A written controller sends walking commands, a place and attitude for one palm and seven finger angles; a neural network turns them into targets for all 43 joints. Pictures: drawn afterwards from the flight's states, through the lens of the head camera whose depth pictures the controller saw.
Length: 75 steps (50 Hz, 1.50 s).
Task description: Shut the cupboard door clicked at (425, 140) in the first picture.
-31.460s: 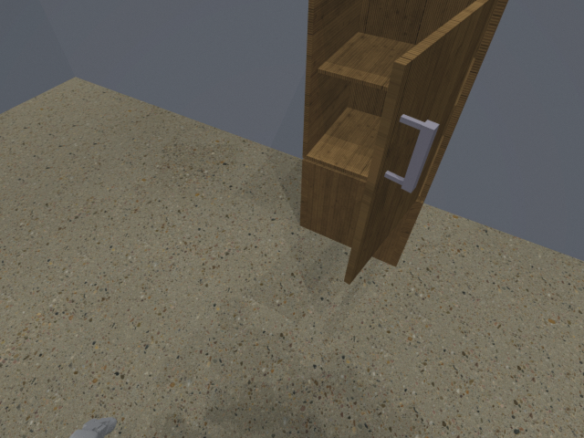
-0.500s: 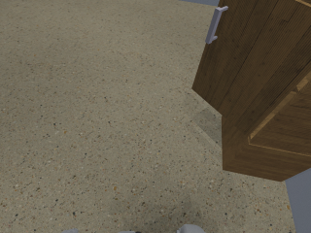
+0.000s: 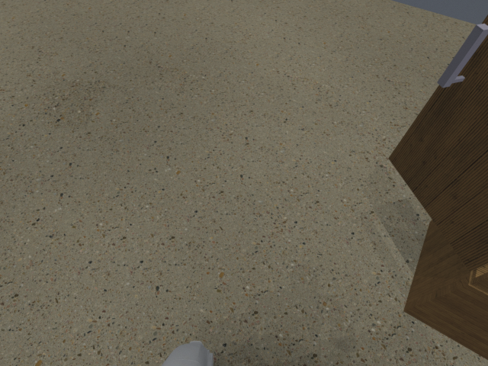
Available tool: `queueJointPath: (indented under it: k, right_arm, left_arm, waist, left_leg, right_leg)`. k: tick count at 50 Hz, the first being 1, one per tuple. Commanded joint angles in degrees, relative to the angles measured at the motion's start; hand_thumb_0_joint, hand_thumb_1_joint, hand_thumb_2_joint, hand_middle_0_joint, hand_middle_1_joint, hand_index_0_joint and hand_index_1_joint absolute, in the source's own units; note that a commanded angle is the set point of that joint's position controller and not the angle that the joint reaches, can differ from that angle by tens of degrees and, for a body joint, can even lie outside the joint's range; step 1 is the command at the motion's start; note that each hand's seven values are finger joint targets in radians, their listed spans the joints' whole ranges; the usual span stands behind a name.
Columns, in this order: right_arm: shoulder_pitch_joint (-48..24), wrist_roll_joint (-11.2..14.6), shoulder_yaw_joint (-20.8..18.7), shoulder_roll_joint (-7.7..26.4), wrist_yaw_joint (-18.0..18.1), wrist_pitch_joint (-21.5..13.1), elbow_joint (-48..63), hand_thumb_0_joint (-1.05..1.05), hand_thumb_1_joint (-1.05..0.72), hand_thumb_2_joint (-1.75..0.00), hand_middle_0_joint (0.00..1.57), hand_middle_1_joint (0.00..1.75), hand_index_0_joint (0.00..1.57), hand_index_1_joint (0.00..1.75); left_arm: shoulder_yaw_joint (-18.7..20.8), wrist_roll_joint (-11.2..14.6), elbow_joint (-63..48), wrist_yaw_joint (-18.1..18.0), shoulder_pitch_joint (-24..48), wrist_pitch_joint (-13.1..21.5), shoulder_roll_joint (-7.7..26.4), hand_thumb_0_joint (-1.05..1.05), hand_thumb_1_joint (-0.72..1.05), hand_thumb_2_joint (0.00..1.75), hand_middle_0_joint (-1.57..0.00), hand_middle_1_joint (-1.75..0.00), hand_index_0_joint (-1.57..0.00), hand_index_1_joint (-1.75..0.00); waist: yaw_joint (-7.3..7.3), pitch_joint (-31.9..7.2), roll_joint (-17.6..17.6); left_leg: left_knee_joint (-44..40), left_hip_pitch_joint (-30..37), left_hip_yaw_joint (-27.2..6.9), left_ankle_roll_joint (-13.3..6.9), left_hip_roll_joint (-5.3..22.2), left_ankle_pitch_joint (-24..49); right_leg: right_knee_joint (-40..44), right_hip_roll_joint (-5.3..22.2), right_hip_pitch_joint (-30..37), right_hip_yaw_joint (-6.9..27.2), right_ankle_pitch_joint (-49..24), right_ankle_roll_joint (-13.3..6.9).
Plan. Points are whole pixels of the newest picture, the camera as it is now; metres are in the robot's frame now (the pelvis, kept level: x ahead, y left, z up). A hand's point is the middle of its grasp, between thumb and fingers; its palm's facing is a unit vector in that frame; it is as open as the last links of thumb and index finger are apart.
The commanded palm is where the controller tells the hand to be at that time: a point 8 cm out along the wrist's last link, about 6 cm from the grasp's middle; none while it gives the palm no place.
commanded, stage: walk to a spot facing it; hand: left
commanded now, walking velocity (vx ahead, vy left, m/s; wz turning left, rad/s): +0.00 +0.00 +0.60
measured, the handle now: (469, 56) +0.73 -0.48 +0.09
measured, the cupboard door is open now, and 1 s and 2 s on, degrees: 49 49 49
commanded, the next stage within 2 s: turn to face it in 1.10 s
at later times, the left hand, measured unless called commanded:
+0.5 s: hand out of the picture +0.08 +0.19 -0.14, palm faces +0.34 -0.90 -0.26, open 7.4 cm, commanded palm none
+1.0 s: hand (78, 341) +0.16 +0.31 -0.16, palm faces +0.60 -0.77 -0.21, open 7.4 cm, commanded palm none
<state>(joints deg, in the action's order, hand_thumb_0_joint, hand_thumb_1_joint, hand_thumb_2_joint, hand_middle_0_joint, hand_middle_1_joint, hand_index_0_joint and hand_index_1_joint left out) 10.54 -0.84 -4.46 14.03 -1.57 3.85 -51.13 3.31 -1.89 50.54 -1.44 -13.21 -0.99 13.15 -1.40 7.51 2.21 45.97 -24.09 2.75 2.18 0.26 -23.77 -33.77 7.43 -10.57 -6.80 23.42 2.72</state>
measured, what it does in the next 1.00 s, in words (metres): walks ahead, turning left: left foot, then right foot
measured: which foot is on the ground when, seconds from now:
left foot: up 0.00-0.02, down 0.04-0.36, up 0.38-0.74, down 0.76-1.00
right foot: down 0.00-0.04, up 0.06-0.34, down 0.36-0.76, up 0.78-1.00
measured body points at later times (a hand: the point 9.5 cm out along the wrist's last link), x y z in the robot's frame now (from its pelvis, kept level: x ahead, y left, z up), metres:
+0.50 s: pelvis +0.09 -0.01 +0.01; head +0.12 -0.02 +0.46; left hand +0.07 +0.24 -0.12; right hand +0.22 -0.24 -0.14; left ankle +0.03 +0.11 -0.64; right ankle +0.09 -0.12 -0.73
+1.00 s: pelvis +0.22 +0.10 +0.01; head +0.24 +0.13 +0.45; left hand +0.13 +0.35 -0.14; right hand +0.42 -0.06 -0.13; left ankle +0.21 +0.17 -0.73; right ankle +0.36 -0.02 -0.65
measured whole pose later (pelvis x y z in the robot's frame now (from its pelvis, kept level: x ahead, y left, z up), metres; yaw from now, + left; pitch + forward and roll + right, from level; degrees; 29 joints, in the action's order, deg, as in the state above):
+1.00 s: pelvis +0.22 +0.10 +0.01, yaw +35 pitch +0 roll -1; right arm 12.6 -1.6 -2.0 10.8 -0.3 -2.0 -52.9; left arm 5.4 -2.2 51.0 1.0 -12.6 -0.3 12.7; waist 0.4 4.0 1.3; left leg 28.8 -16.4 3.1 -5.6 -3.2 -12.6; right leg -62.0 8.2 -34.4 -1.1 14.9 3.4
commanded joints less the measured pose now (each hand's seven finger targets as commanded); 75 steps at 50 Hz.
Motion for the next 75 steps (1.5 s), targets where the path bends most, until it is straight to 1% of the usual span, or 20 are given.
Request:
queueJointPath:
  k: [1, 2, 3, 7, 15, 16, 18, 19, 22, 25, 32, 36, 38, 39, 44, 57, 60, 63, 69, 75]
  right_arm:
    - [5.4, -0.6, -1.2, 8.3, 0.1, -2.6, 3.5, 0.00, -0.90, -0.90, 0.20, 0.30, 0.20, 0.30]
    - [9.7, -0.7, -2.8, 14.6, 0.5, -2.8, 3.0, 0.00, -0.90, -0.90, 0.20, 0.30, 0.20, 0.30]
    - [12.6, -0.5, -2.8, 15.4, 1.2, -2.4, 1.9, 0.00, -0.90, -0.90, 0.20, 0.30, 0.20, 0.30]
    - [5.1, -1.3, -1.0, 10.1, 2.6, -3.4, 2.9, 0.00, -0.90, -0.90, 0.20, 0.30, 0.20, 0.30]
    - [-1.1, -1.2, -1.5, 10.1, 1.9, -3.3, 3.6, 0.00, -0.90, -0.90, 0.20, 0.30, 0.20, 0.30]
    - [-2.4, -0.8, -1.3, 8.4, 1.8, -3.4, 4.3, 0.00, -0.90, -0.90, 0.20, 0.30, 0.20, 0.30]
    - [-4.1, -0.4, -0.3, 2.9, 1.3, -4.0, 6.9, 0.00, -0.90, -0.90, 0.20, 0.30, 0.20, 0.30]
    - [-3.3, -1.1, -0.9, 5.0, 0.9, -3.9, 6.7, 0.00, -0.90, -0.90, 0.20, 0.30, 0.20, 0.30]
    - [-1.5, -1.1, -0.8, 2.7, -0.5, -3.5, 4.0, 0.00, -0.90, -0.90, 0.20, 0.30, 0.20, 0.30]
    - [-1.8, -0.8, 0.0, 0.2, -1.1, -3.4, 3.5, 0.00, -0.90, -0.90, 0.20, 0.30, 0.20, 0.30]
    - [-8.8, -0.7, 1.4, -0.9, -2.1, -4.1, 6.1, 0.00, -0.90, -0.90, 0.20, 0.30, 0.20, 0.30]
    - [6.4, -1.3, 0.1, 3.8, -1.0, -4.9, 2.6, 0.00, -0.90, -0.90, 0.20, 0.30, 0.20, 0.30]
    - [18.9, -1.6, -3.3, 17.4, 0.5, -5.2, 0.5, 0.00, -0.90, -0.90, 0.20, 0.30, 0.20, 0.30]
    - [18.7, -0.8, -3.3, 18.4, 1.1, -4.9, -0.1, 0.00, -0.90, -0.90, 0.20, 0.30, 0.20, 0.30]
    - [2.9, -1.0, 0.0, 7.4, 2.1, -6.8, 2.9, 0.00, -0.90, -0.90, 0.20, 0.30, 0.20, 0.30]
    - [8.8, -0.7, -1.0, 6.3, 1.9, -6.5, -1.5, 0.00, -0.90, -0.90, 0.20, 0.30, 0.20, 0.30]
    - [7.0, -0.3, -0.8, 5.5, 2.3, -5.9, -1.5, 0.00, -0.90, -0.90, 0.20, 0.30, 0.20, 0.30]
    - [13.0, 0.1, 0.2, 0.4, 2.2, -6.0, -1.3, 0.00, -0.90, -0.90, 0.20, 0.30, 0.20, 0.30]
    - [11.3, -0.3, 2.2, -3.7, 2.3, -4.7, -4.4, 0.00, -0.90, -0.90, 0.20, 0.30, 0.20, 0.30]
    - [11.4, -0.3, 1.5, 0.8, 3.2, -4.9, -4.6, 0.00, -0.90, -0.90, 0.20, 0.30, 0.20, 0.30]
  left_arm:
    - [3.2, 0.8, -4.3, -0.3, -4.6, 0.5, 11.0, 0.00, 0.90, 0.90, -0.20, -0.30, -0.20, -0.30]
    - [1.9, 1.2, -6.4, 0.1, -4.5, 0.4, 6.5, 0.00, 0.90, 0.90, -0.20, -0.30, -0.20, -0.30]
    - [1.5, 0.7, -8.2, -0.2, -0.6, -0.1, 6.1, 0.00, 0.90, 0.90, -0.20, -0.30, -0.20, -0.30]
    - [2.1, 0.5, -6.8, 1.1, 4.0, -0.1, 5.4, 0.00, 0.90, 0.90, -0.20, -0.30, -0.20, -0.30]
    - [2.4, 0.0, -3.9, 2.7, -4.7, 1.1, 4.6, 0.00, 0.90, 0.90, -0.20, -0.30, -0.20, -0.30]
    - [3.1, -0.3, -2.7, 2.4, -9.3, 1.6, 6.3, 0.00, 0.90, 0.90, -0.20, -0.30, -0.20, -0.30]
    - [4.2, -0.5, -2.7, 1.0, -14.5, 2.2, 13.9, 0.00, 0.90, 0.90, -0.20, -0.30, -0.20, -0.30]
    - [4.0, -0.1, -3.6, 0.7, -11.1, 2.7, 13.2, 0.00, 0.90, 0.90, -0.20, -0.30, -0.20, -0.30]
    - [2.6, -0.1, -3.8, 0.5, -2.3, 4.1, 6.4, 0.00, 0.90, 0.90, -0.20, -0.30, -0.20, -0.30]
    - [2.3, 0.0, -1.2, 0.6, -7.0, 5.1, 5.0, 0.00, 0.90, 0.90, -0.20, -0.30, -0.20, -0.30]
    - [2.5, -0.1, 2.4, 0.4, -12.8, 5.1, 6.7, 0.00, 0.90, 0.90, -0.20, -0.30, -0.20, -0.30]
    - [3.1, 0.6, 1.2, 0.9, -9.4, 4.6, 10.0, 0.00, 0.90, 0.90, -0.20, -0.30, -0.20, -0.30]
    - [2.1, 1.2, -4.4, 2.3, -5.7, 4.2, 5.0, 0.00, 0.90, 0.90, -0.20, -0.30, -0.20, -0.30]
    - [2.1, 1.0, -7.2, 1.8, -0.6, 4.1, 5.6, 0.00, 0.90, 0.90, -0.20, -0.30, -0.20, -0.30]
    - [2.7, -0.5, -1.6, 2.4, -5.7, 2.0, 2.6, 0.00, 0.90, 0.90, -0.20, -0.30, -0.20, -0.30]
    - [2.0, 0.1, -8.1, 2.7, 8.6, 2.3, 3.3, 0.00, 0.90, 0.90, -0.20, -0.30, -0.20, -0.30]
    - [2.1, 0.4, -5.6, 2.1, 0.3, 3.0, 4.0, 0.00, 0.90, 0.90, -0.20, -0.30, -0.20, -0.30]
    - [2.8, -0.1, -1.2, 0.6, -12.2, 3.7, 11.6, 0.00, 0.90, 0.90, -0.20, -0.30, -0.20, -0.30]
    - [0.7, 0.3, 0.1, 0.1, 0.2, 3.4, 3.3, 0.00, 0.90, 0.90, -0.20, -0.30, -0.20, -0.30]
    - [1.7, 1.3, 1.2, 0.5, 0.2, 1.1, 3.6, 0.00, 0.90, 0.90, -0.20, -0.30, -0.20, -0.30]
  waist:
    - [-1.82, -14.4, -1.3]
    - [-3.48, -17.8, -19.4]
    - [-5.12, -18.8, -13.7]
    - [-2.12, -10.0, -12.8]
    - [3.47, -6.7, -8.6]
    - [5.88, -6.7, -3.8]
    - [9.03, -6.4, 16.9]
    - [5.89, -4.1, 11.9]
    - [0.55, -1.5, 4.6]
    - [1.79, -3.9, 6.9]
    - [3.86, -3.9, 6.6]
    - [-4.67, -12.0, 3.8]
    - [-9.46, -20.2, -16.9]
    - [-9.13, -18.2, -6.9]
    - [0.40, -6.5, -8.2]
    - [-0.62, -6.0, -7.6]
    - [3.31, -9.3, -6.4]
    - [5.46, -15.3, 10.6]
    - [-0.37, -9.4, 5.8]
    - [-1.35, -10.1, -0.8]
  left_leg:
    - [-19.1, 20.5, -4.7, -4.1, 4.5, 26.4]
    - [-18.8, 30.8, -25.6, -12.9, 20.7, 53.2]
    - [-20.9, 28.9, -27.3, -16.8, 24.2, 49.3]
    - [-26.4, 16.8, -22.3, -12.1, 14.1, 13.0]
    - [-25.6, -1.0, -20.8, -10.0, 7.3, -12.1]
    - [-18.7, -9.6, -17.8, -8.3, 3.4, -14.3]
    - [14.4, -22.8, -5.2, -3.1, -5.3, -13.5]
    - [23.3, -22.3, -8.4, -3.2, -1.2, -8.1]
    - [26.2, -18.1, -7.0, -2.0, 3.5, 4.9]
    - [18.4, -17.2, -1.9, -1.3, 3.1, 7.1]
    - [-2.9, -12.7, 4.5, -3.8, 2.1, 6.6]
    - [-13.0, 17.0, 8.9, -7.4, -4.0, 9.5]
    - [-24.6, 39.1, -34.6, -19.4, 22.7, 13.4]
    - [-27.7, 34.8, -38.1, -20.7, 26.1, 9.8]
    - [-33.3, 7.2, -18.5, -12.8, 13.5, -0.4]
    - [-29.3, 15.0, -17.4, -13.9, 10.5, 18.8]
    - [-18.9, 10.1, -15.1, -10.0, 7.3, 24.4]
    - [14.1, -8.0, -3.3, -3.5, -4.6, -14.9]
    - [1.5, 2.7, -0.5, -1.0, 2.1, -1.3]
    - [-21.1, 20.7, -1.3, -1.0, 4.5, 15.4]
  right_leg:
    - [-14.7, 6.7, -4.5, -0.9, -33.4, -1.4]
    - [-28.4, -1.2, -19.9, -1.9, 8.5, 2.2]
    - [-32.7, -1.3, -22.2, 4.5, 15.8, 1.0]
    - [-30.0, -1.2, -23.1, 6.9, 3.8, 0.7]
    - [-0.5, -7.9, 0.4, 0.8, -4.6, 0.5]
    - [5.6, -6.0, 10.1, 3.4, -2.1, 0.1]
    - [26.7, 19.5, 13.6, 37.2, 23.5, -8.9]
    - [28.1, 21.4, 6.7, 40.3, 27.1, -11.3]
    - [24.8, 14.8, -0.5, 18.4, 8.0, -8.5]
    - [20.2, 11.4, 7.8, 3.6, -20.3, -7.2]
    - [14.2, 13.5, 16.4, -4.7, -40.2, -6.8]
    - [-8.4, 11.9, 4.7, -10.9, -46.9, -4.4]
    - [-42.7, -1.3, -27.8, -5.0, 10.9, 0.3]
    - [-45.8, -0.3, -31.6, 3.5, 9.7, -0.8]
    - [-35.9, 1.9, -23.9, 6.2, -5.4, 0.0]
    - [-4.6, -4.3, -18.7, 4.7, -12.4, 1.5]
    - [7.5, -6.0, -0.5, 3.8, -16.8, 0.3]
    - [15.8, 20.1, 17.7, 30.6, -28.0, -13.1]
    - [15.1, 6.9, -1.6, 13.2, -39.5, -12.9]
    - [8.9, -0.3, -12.6, 15.1, -18.1, -7.0]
